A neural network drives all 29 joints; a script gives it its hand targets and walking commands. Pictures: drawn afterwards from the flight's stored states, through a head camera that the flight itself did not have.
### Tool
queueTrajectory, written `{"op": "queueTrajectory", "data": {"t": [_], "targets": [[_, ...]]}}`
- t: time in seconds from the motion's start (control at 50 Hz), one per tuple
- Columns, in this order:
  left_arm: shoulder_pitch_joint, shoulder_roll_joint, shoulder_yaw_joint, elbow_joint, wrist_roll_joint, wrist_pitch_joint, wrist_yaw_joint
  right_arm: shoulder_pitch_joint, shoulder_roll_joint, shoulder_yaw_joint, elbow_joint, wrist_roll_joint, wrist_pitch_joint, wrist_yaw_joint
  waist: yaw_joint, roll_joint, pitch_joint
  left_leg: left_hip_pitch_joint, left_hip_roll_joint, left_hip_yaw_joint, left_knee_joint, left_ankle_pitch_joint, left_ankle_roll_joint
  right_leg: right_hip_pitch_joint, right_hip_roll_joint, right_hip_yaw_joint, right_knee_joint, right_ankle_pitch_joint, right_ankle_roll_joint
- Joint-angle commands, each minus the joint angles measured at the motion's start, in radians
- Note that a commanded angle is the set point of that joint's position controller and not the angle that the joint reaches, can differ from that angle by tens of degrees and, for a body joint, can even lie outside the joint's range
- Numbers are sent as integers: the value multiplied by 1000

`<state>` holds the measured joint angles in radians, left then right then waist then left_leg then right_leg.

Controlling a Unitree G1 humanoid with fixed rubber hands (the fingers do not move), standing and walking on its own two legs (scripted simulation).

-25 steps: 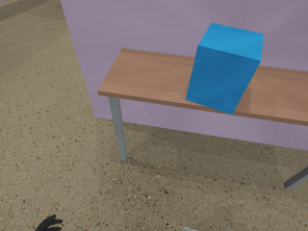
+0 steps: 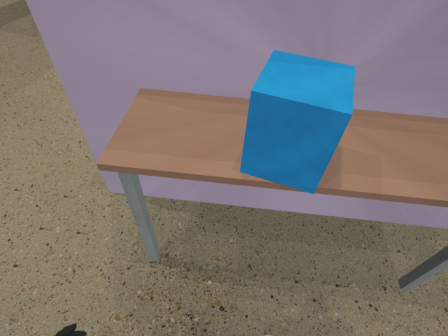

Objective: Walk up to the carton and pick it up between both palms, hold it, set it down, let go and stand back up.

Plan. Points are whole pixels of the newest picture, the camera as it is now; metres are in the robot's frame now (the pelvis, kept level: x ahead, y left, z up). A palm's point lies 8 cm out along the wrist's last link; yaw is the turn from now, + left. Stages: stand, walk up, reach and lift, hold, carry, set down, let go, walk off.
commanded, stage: walk up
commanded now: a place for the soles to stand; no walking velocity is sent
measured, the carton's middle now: (293, 122) +0.61 -0.15 +0.05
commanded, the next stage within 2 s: none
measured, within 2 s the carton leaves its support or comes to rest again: neither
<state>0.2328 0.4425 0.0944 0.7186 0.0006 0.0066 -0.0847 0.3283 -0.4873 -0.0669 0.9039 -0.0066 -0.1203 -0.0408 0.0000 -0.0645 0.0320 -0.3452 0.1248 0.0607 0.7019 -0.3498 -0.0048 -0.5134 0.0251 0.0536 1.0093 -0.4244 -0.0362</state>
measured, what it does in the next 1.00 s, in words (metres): walks ahead: right foot, then left foot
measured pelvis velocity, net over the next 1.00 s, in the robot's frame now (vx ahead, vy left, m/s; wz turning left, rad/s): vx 0.13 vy -0.13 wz -0.12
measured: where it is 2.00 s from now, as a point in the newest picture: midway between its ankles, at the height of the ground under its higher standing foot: outside the picture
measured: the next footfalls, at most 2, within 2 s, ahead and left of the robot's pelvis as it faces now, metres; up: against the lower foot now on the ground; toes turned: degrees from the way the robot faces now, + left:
right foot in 0.14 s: +0.13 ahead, -0.17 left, +0.00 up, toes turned +1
left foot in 0.36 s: +0.16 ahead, +0.09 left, +0.00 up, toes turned +2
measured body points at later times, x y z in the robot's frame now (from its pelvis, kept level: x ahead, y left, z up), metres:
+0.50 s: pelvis +0.08 -0.07 -0.01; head +0.10 -0.04 +0.44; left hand +0.22 +0.24 -0.11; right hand +0.10 -0.44 -0.07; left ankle +0.12 +0.08 -0.72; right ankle +0.09 -0.20 -0.67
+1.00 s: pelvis +0.13 -0.13 -0.01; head +0.15 -0.11 +0.43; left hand +0.25 +0.19 -0.13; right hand +0.15 -0.49 -0.09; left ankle +0.21 +0.02 -0.72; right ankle +0.14 -0.25 -0.71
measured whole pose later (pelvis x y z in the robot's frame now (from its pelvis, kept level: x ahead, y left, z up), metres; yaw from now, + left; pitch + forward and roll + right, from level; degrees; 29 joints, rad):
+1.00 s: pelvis +0.13 -0.13 -0.01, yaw -7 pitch -1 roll +0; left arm 0.27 0.44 0.10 0.80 0.00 0.01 -0.02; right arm 0.27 -0.46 -0.07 0.90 -0.01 -0.08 -0.05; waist 0.00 -0.05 0.07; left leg -0.46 0.11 0.04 0.79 -0.29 0.00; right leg -0.43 0.04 0.05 0.86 -0.44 -0.02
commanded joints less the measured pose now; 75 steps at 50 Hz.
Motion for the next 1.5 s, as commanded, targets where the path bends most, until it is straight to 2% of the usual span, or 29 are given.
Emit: {"op": "queueTrajectory", "data": {"t": [0.0, 0.06, 0.1, 0.12, 0.14, 0.16, 0.24, 0.34, 0.36, 0.38, 0.4, 0.44, 0.56, 0.62, 0.64, 0.66, 0.72, 0.86, 0.92, 0.96, 1.0, 1.1, 1.12, 1.14, 1.16, 1.28, 1.32, 1.36, 1.48], "targets": [[-43, 171, 51, -76, 33, -4, -14, 20, -315, -90, -71, -12, -13, -18, -46, 228, -19, 218, 279, -176, -232, 248, 250, -196, -100, -6, -30, -23, 41], [19, 179, 63, -50, 28, -14, -13, -66, -320, -85, -87, -9, -6, -14, 15, 255, -52, 144, 257, -99, -148, 260, 209, 0, -99, -79, -244, 31, 26], [197, 229, 102, 36, 39, -26, 4, -67, -237, -55, -74, -16, 17, -10, 112, 7, -134, -104, 110, 49, 234, 127, 138, 387, 26, -110, -390, 40, 18], [248, 306, 122, 33, 43, -28, 18, -78, -134, -21, -98, -14, 25, -10, 150, -279, -58, -396, 1, 71, 497, -199, 88, 458, -128, 266, -543, -91, -27], [210, 353, 121, -10, 21, -29, 27, -173, -159, -26, -140, 0, 34, -17, 170, -324, -5, -468, -81, -35, 600, -278, 45, 309, -238, 685, -809, -211, -101], [114, 353, 113, -18, 12, -25, 33, -174, -211, -38, -114, 8, 40, -23, 116, -174, 51, -447, -44, -74, 625, -233, 33, 256, -264, 733, -827, -280, -148], [81, 245, 71, -5, 20, -24, 40, -35, -211, -38, -42, 11, 19, -5, 35, -95, 22, -271, -16, -40, 286, -226, 32, 273, -165, 422, -575, 223, -201], [-29, 193, 42, -71, 38, 1, 25, 163, -160, -50, 23, 13, -12, -31, -47, -100, -100, 211, -104, 63, -156, 86, 53, 32, -109, 249, -363, 297, -183], [-63, 132, 28, -87, 40, 1, 20, 253, -244, -74, 39, -6, -21, -43, -107, 76, -141, 396, 26, -174, -252, -41, 100, -180, -18, 148, -145, 156, -113], [-69, 76, 17, -118, 58, -2, 29, 259, -391, -114, 23, -28, -23, -51, -124, 344, -87, 427, 377, -644, -408, -161, 215, -418, 83, 63, 92, -115, -20], [-101, 167, 39, -128, 71, 4, 35, 192, -399, -122, 3, -16, -19, -49, -112, 195, -23, 353, 444, -650, -392, -150, 303, -433, -5, 142, 184, -120, 9], [-54, 202, 54, -93, 53, 0, 29, 98, -311, -103, -18, -6, -16, -47, -52, 68, 4, 310, 338, -460, -275, 57, 278, -375, -72, 120, 198, -48, 36], [-42, 185, 60, -99, 39, 2, -6, 30, -338, -90, -82, -13, -10, -35, -29, 242, -22, 112, 275, -228, -195, 184, 251, -131, -115, -11, -47, -50, 33], [175, 213, 94, -3, 42, -13, 6, -78, -277, -64, -90, -18, 14, -27, 117, 99, -95, -169, 152, -38, 103, 35, 160, 336, -24, -105, -321, 36, 19], [265, 284, 119, 30, 53, -20, 21, -57, -177, -33, -96, -18, 29, -23, 161, -199, -64, -391, 35, 62, 447, -85, 113, 451, -45, 102, -472, -158, 1], [217, 335, 118, -22, 39, -28, 37, -116, -120, -11, -143, -9, 37, -26, 164, -385, 3, -537, -86, 0, 594, -292, 57, 326, -210, 579, -730, -198, -63], [72, 296, 95, -10, 21, -27, 61, -91, -235, -35, -72, 8, 47, -18, 58, -27, 77, -452, 3, -68, 578, -114, 24, 238, -220, 606, -700, -152, -139], [81, 227, 42, 11, 29, -28, 70, -29, -164, -36, -39, 8, 35, -10, 39, -129, -64, -144, -56, 1, 158, -162, 34, 233, -197, 364, -489, 504, -216], [-26, 176, 17, -3, 21, -11, 69, 82, -159, -45, 15, 1, 21, -19, -42, -59, -102, 190, -94, 20, -100, 106, 53, 1, -128, 218, -319, 432, -144], [-7, 95, 4, -5, 25, -5, 72, 57, -301, -75, -9, -20, 11, -24, -54, 287, -90, 166, 292, -513, -327, -24, 203, -157, 45, 37, -18, -51, -6], [-1, 172, 27, 10, 20, 3, 75, -30, -290, -75, -24, -16, 17, -21, -30, 163, -34, 79, 320, -483, -305, -57, 292, -114, -17, 48, 72, -161, 18], [149, 163, 42, 88, 35, -14, 66, -160, -235, -49, -62, -19, 54, -7, 57, 185, -47, -131, 159, -193, -107, -98, 168, 208, 2, -73, -309, 2, 6], [157, 188, 52, 94, 46, -20, 70, -151, -190, -38, -61, -16, 67, -3, 60, 56, -6, -242, 76, -101, 64, -226, 123, 257, -27, 77, -476, -76, -4], [135, 273, 63, 76, 59, -31, 77, -174, -115, -20, -85, -4, 79, -6, 69, -223, 60, -438, -74, 16, 317, -313, 42, 231, -218, 537, -713, -264, -62], [72, 323, 70, 63, 47, -32, 82, -228, -163, -28, -87, -6, 84, -16, 80, -131, 98, -410, -66, -93, 347, -271, 38, 142, -270, 652, -745, -211, -125], [-21, 213, 23, 69, 27, -24, 79, -45, -149, -37, -6, 8, 42, -5, -7, -108, -70, -47, -79, 14, 8, -91, 36, 233, -162, 294, -432, 581, -165], [-54, 163, 7, 62, 13, -16, 74, 14, -175, -46, 12, -5, 27, -16, -46, -8, -105, 188, -46, -69, -151, 104, 65, 44, -111, 193, -295, 476, -91], [-36, 120, 7, 61, 18, -5, 81, -10, -280, -67, 0, -17, 19, -15, -49, 273, -93, 154, 305, -477, -296, 138, 246, -74, 22, 16, -30, -132, 15], [123, 163, 35, 127, 36, -15, 70, -196, -211, -37, -49, -16, 59, -4, 63, 179, -39, -133, 138, -174, -95, -44, 144, 242, -2, -34, -369, 16, -8]]}}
